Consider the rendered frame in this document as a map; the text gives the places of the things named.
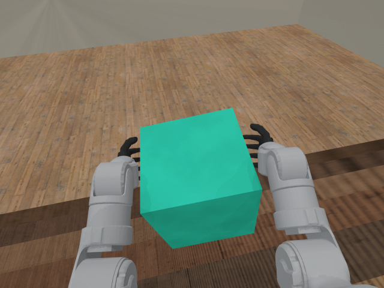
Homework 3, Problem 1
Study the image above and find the left robot forearm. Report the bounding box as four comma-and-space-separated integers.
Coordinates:
68, 156, 139, 288

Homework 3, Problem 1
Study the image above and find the carton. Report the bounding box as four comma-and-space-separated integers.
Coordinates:
140, 108, 262, 249

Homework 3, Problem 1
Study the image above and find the right robot forearm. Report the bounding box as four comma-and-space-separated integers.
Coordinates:
257, 142, 350, 280

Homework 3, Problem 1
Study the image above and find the robot right upper arm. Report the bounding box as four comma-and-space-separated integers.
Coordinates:
275, 238, 378, 288

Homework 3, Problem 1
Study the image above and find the robot right hand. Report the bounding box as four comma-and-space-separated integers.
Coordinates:
243, 124, 274, 168

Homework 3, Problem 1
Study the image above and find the robot left upper arm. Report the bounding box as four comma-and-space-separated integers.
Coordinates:
70, 257, 137, 288

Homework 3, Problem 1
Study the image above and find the robot left hand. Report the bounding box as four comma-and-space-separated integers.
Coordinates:
118, 137, 140, 181

